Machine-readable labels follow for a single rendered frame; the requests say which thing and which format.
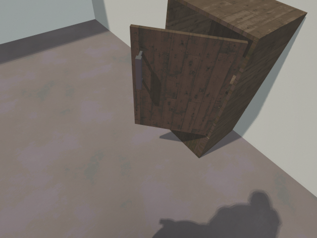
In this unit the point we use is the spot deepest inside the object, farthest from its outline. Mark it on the cupboard door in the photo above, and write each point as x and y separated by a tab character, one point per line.
185	76

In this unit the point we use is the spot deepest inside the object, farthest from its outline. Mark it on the handle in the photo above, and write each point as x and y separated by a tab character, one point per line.
138	67

